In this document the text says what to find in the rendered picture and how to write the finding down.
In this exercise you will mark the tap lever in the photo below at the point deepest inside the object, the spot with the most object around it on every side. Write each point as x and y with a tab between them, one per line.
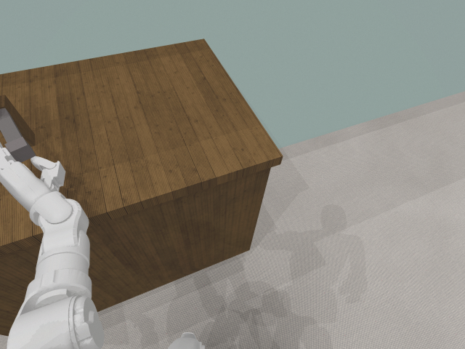
16	144

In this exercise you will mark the robot left hand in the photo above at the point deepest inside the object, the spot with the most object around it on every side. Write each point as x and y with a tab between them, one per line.
23	185

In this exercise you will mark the counter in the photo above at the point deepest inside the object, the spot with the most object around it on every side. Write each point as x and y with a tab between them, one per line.
162	152

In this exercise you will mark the robot left upper arm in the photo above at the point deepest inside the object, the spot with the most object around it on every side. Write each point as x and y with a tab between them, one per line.
72	323

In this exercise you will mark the left robot forearm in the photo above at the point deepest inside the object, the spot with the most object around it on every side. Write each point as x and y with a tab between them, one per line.
62	269

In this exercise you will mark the left robot shin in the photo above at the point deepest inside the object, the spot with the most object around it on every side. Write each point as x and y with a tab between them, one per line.
188	334

